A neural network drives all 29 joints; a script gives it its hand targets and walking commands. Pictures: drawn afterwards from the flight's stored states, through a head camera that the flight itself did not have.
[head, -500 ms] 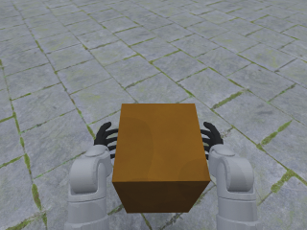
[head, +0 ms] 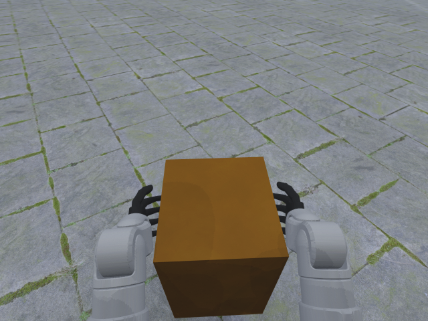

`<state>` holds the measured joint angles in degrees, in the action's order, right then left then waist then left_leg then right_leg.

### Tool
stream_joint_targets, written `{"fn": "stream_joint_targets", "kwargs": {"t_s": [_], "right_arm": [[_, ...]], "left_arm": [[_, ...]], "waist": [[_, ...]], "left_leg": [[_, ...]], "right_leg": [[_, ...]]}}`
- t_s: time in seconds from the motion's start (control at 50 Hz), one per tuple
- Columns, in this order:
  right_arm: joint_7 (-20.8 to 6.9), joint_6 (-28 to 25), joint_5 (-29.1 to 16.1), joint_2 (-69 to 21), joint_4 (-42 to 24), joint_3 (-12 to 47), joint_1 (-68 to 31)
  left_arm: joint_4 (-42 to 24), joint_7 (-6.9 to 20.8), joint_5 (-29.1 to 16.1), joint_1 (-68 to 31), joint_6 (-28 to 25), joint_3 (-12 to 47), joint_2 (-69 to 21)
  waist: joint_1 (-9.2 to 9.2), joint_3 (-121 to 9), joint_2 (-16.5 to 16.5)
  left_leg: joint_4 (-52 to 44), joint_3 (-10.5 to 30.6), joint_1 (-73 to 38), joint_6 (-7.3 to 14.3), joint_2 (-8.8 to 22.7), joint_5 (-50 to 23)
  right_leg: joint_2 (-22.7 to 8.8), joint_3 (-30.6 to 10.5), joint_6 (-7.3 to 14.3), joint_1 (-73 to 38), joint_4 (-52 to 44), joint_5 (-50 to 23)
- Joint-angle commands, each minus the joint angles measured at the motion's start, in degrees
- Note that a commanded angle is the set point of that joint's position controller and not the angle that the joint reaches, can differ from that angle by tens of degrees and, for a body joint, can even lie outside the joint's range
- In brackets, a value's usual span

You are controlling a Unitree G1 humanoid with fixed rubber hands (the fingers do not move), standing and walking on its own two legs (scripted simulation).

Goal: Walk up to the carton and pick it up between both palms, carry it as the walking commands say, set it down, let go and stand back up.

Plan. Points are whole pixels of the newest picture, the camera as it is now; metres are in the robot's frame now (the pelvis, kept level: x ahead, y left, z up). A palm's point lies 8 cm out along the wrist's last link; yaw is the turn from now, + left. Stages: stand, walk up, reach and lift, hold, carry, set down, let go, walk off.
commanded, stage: carry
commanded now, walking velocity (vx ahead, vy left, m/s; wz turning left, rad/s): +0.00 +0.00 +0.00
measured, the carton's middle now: (216, 241) +0.28 +0.02 +0.02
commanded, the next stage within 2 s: none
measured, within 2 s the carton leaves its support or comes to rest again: neither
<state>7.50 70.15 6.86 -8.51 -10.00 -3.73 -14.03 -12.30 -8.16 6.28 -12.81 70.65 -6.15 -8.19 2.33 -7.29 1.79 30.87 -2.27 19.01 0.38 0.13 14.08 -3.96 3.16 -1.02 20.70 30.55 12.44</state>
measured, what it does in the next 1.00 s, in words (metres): shifts its weight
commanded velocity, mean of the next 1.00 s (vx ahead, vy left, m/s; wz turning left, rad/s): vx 0.00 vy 0.00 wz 0.00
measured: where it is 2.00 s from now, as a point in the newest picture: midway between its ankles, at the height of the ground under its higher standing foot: outside the picture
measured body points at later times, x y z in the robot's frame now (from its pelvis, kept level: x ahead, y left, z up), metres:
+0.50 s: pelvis -0.08 -0.02 -0.01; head -0.09 -0.02 +0.44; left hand +0.22 +0.11 +0.07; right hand +0.21 -0.17 +0.07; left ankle +0.02 +0.11 -0.73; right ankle +0.04 -0.13 -0.73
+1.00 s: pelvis -0.10 -0.02 -0.01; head -0.11 -0.01 +0.44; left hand +0.19 +0.12 +0.05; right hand +0.19 -0.15 +0.06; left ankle -0.04 +0.09 -0.73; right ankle -0.02 -0.12 -0.73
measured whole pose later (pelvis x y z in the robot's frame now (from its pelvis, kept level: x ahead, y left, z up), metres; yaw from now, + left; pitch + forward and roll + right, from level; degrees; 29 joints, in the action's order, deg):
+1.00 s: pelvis -0.10 -0.02 -0.01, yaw +0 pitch +2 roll +0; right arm 7.3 61.6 7.3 -8.2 -6.5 -3.5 -12.3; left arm -6.9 -6.4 7.3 -12.3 61.5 -5.9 -8.1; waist 0.1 -4.8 0.6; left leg 33.7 -1.4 24.7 1.1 -0.1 10.8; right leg -0.2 3.3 1.8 26.0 33.5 10.0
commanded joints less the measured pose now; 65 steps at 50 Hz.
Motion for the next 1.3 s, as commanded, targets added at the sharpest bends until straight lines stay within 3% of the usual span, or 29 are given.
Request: {"fn": "stream_joint_targets", "kwargs": {"t_s": [0.0,0.02,0.06,0.12,0.3,0.46,0.6,0.62,0.64,0.66,0.68,0.7,0.72,0.74,0.76,0.78,0.8,0.82,0.84,0.86,0.88,0.92,0.94,0.96,0.98,1.0,1.04,1.1,1.28], "right_arm": [[-14.1,-2.5,-20.3,-55.5,-2.1,32.7,-25.2],[-14.1,-2.5,-20.5,-55.7,-2.8,33.6,-26.3],[-14.4,-2.6,-21.5,-56.7,-3.7,34.7,-28.8],[-14.8,-2.8,-23.2,-57.2,-5.5,36.2,-31.6],[-15.6,-2.8,-25.3,-58.1,-6.1,37.9,-33.2],[-15.4,-4.5,-23.4,-57.5,-2.9,35.9,-32.1],[-14.9,-6.9,-21.5,-57.2,-1.5,34.5,-31.2],[-14.9,-7.1,-21.4,-57.1,-1.5,34.4,-31.0],[-14.8,-7.2,-21.4,-57.1,-1.5,34.3,-30.9],[-14.7,-7.2,-22.1,-57.3,-2.5,35.1,-31.0],[-14.6,-7.0,-22.5,-57.4,-2.6,35.5,-30.2],[-14.6,-7.7,-19.9,-55.8,2.5,32.8,-28.0],[-14.8,-9.4,-16.9,-53.8,6.9,30.0,-26.8],[-15.1,-11.2,-16.9,-53.8,5.6,30.5,-27.5],[-15.1,-12.4,-17.2,-54.5,4.0,30.8,-29.0],[-14.9,-13.0,-17.1,-55.4,3.3,31.0,-28.9],[-14.4,-13.9,-14.3,-54.0,7.5,28.3,-27.3],[-13.9,-13.1,-21.5,-57.9,-8.1,38.2,-30.8],[-13.3,-10.8,-23.3,-59.0,-9.8,39.8,-34.1],[-13.0,-10.3,-20.4,-56.7,-3.5,36.0,-31.3],[-12.9,-10.8,-19.9,-55.9,-2.9,35.4,-29.0],[-13.3,-11.0,-21.9,-56.5,-7.2,38.0,-28.2],[-13.5,-9.9,-23.6,-57.3,-9.9,39.8,-29.0],[-13.7,-9.6,-20.6,-55.7,-3.9,35.8,-26.4],[-14.0,-12.0,-13.8,-51.6,8.8,27.4,-21.5],[-14.6,-15.7,-10.9,-49.6,12.5,25.0,-20.0],[-14.9,-18.9,-15.3,-51.8,2.2,30.6,-27.1],[-14.3,-17.6,-15.8,-52.0,2.8,30.7,-27.5],[-13.8,-18.9,-14.0,-50.1,4.5,29.2,-26.3]], "left_arm": [[-2.9,16.5,-26.5,-33.5,-1.5,42.2,-57.0],[-1.7,16.6,-26.0,-32.4,-1.8,41.5,-57.1],[-1.8,16.9,-25.7,-33.3,-2.2,40.2,-57.2],[-1.9,16.5,-24.7,-33.8,-2.6,38.8,-56.9],[-0.2,15.3,-21.4,-30.9,-3.4,36.3,-56.3],[1.3,15.3,-20.5,-31.1,-5.1,35.4,-56.0],[2.0,15.6,-20.4,-31.4,-7.2,35.3,-56.1],[1.9,15.6,-20.4,-31.5,-7.3,35.3,-56.1],[1.5,15.6,-20.5,-31.7,-7.5,35.4,-56.0],[0.1,15.6,-21.3,-32.1,-7.3,36.1,-56.5],[-0.5,15.6,-21.6,-31.8,-7.2,36.0,-56.6],[4.4,15.7,-19.1,-29.7,-7.9,32.7,-55.0],[9.6,16.0,-16.0,-27.3,-9.8,29.7,-53.7],[8.2,16.1,-16.2,-28.0,-11.6,30.6,-53.9],[6.3,16.1,-17.5,-31.2,-12.5,31.7,-54.5],[5.1,16.0,-18.3,-33.3,-12.8,32.6,-54.9],[10.3,16.1,-15.7,-31.0,-13.6,29.8,-53.5],[-4.7,16.1,-22.5,-34.0,-12.8,38.8,-56.8],[-5.9,16.0,-24.0,-35.6,-10.3,39.3,-57.7],[0.4,15.9,-21.3,-32.5,-9.5,35.3,-56.0],[1.6,15.9,-20.2,-29.2,-10.0,34.5,-55.0],[-3.8,15.6,-21.3,-27.8,-10.7,37.3,-55.4],[-5.9,15.3,-22.4,-27.5,-9.6,39.1,-56.3],[-1.0,15.3,-19.9,-26.2,-9.2,36.5,-55.0],[11.0,15.4,-13.0,-22.7,-11.6,28.7,-51.3],[14.8,15.5,-9.6,-21.2,-15.5,26.1,-49.7],[3.9,15.2,-14.3,-28.3,-18.8,32.0,-52.6],[5.2,14.3,-14.7,-28.8,-17.2,31.9,-52.8],[8.6,14.5,-12.9,-26.4,-18.6,29.7,-50.8]], "waist": [[-2.98,-13.3,-4.8],[-3.07,-13.3,-1.9],[-2.99,-11.9,-1.8],[-2.80,-10.0,-1.5],[-2.55,-13.0,1.2],[-2.48,-13.6,-1.5],[-3.01,-14.7,2.1],[-3.18,-14.4,0.7],[-3.35,-13.5,-2.9],[-3.27,-13.2,-9.3],[-2.96,-15.3,-13.4],[-2.31,-15.9,-13.9],[-1.40,-14.8,-12.6],[-0.91,-12.9,-10.0],[-1.39,-10.9,-6.5],[-1.90,-9.7,-0.7],[-1.94,-8.7,9.5],[-2.32,-9.4,11.2],[-2.52,-11.6,9.3],[-2.63,-12.8,7.1],[-2.47,-13.8,5.5],[-2.41,-15.8,3.3],[-2.06,-17.8,1.7],[-1.92,-17.4,-5.2],[-1.96,-17.1,-8.1],[-1.99,-15.2,-7.9],[-2.39,-11.7,-6.1],[-2.61,-12.3,-4.0],[-2.57,-12.4,-1.6]], "left_leg": [[-4.6,6.7,-2.4,0.9,9.1,-14.5],[-5.6,5.0,-3.0,0.4,7.4,-9.2],[-7.6,5.2,-1.8,0.4,6.7,4.1],[-9.6,6.5,2.2,0.8,6.3,11.8],[-3.9,2.5,1.3,0.9,2.8,8.4],[-4.4,2.6,5.0,1.8,3.1,13.2],[4.3,0.4,-0.8,3.0,0.5,11.8],[3.3,1.7,-1.0,3.6,1.1,13.4],[-1.0,4.6,0.9,4.3,3.1,17.2],[-8.4,9.8,5.9,5.1,7.1,22.8],[-14.3,14.6,11.8,5.9,11.8,27.2],[-17.7,15.1,18.7,5.4,13.9,28.7],[-18.2,11.3,22.5,3.2,13.1,27.0],[-14.4,8.4,19.3,1.0,10.5,24.8],[-6.8,7.3,14.1,1.0,8.3,21.1],[2.2,5.2,11.5,0.5,5.6,15.0],[14.6,-0.1,15.8,-1.0,-1.3,9.7],[20.8,2.0,9.4,-0.8,-1.0,8.6],[20.5,2.4,6.1,0.0,0.1,6.7],[16.8,1.2,3.7,0.4,0.1,6.4],[10.5,0.4,1.6,1.0,-0.2,6.6],[-2.7,1.2,-4.4,2.0,-0.2,1.5],[-4.2,5.2,-8.8,2.6,2.9,-0.5],[-7.4,13.5,-5.7,3.6,9.3,0.9],[-10.2,15.3,-2.3,4.0,11.8,3.5],[-10.4,13.0,0.6,3.3,10.7,6.5],[-9.9,9.6,5.1,1.8,7.9,9.2],[-8.2,8.0,2.9,1.7,5.9,8.0],[-5.7,6.6,0.7,1.6,5.2,3.3]], "right_leg": [[-4.7,-4.3,0.5,-8.6,-3.4,-9.2],[-4.0,-4.3,1.1,-6.1,-4.1,-6.9],[-3.5,-5.2,1.4,-3.1,-7.7,4.3],[-2.8,-5.4,1.8,-1.6,-9.1,12.8],[-3.3,-6.2,2.4,1.2,-11.7,18.2],[-0.6,-3.5,2.5,0.3,-7.1,15.1],[-1.8,-4.2,2.2,7.9,-8.8,19.5],[-1.1,-3.1,1.8,9.3,-7.3,19.3],[0.6,-1.0,1.4,9.3,-3.6,17.9],[3.6,2.1,1.0,5.8,4.6,13.7],[5.3,3.2,0.9,-1.0,16.4,9.3],[5.5,2.7,1.3,-7.7,24.2,8.0],[5.2,2.6,2.1,-11.3,24.0,7.9],[4.5,2.0,2.5,-9.5,15.5,8.2],[4.0,-0.5,2.6,-5.6,5.3,10.4],[-1.5,-9.2,3.3,-3.0,-6.4,15.0],[-12.0,-26.5,7.3,0.2,-16.8,30.9],[-13.4,-27.4,9.0,6.5,-19.3,28.2],[-11.4,-21.0,8.0,6.0,-16.8,21.8],[-9.9,-16.8,7.1,4.8,-14.8,16.3],[-8.2,-14.4,6.9,2.4,-12.7,10.8],[-4.8,-10.8,5.4,-0.9,-7.6,1.4],[-3.5,-9.6,4.0,-0.1,-5.7,-2.4],[-0.1,-5.3,2.5,-0.1,-2.0,0.8],[1.0,-3.9,2.7,-3.0,-0.3,1.7],[0.9,-3.9,3.4,-6.1,-1.7,0.1],[0.0,-4.9,3.6,-8.0,-3.7,0.1],[-1.2,-6.4,3.5,-5.1,-5.8,5.4],[-1.9,-6.9,3.5,-4.2,-7.3,4.6]]}}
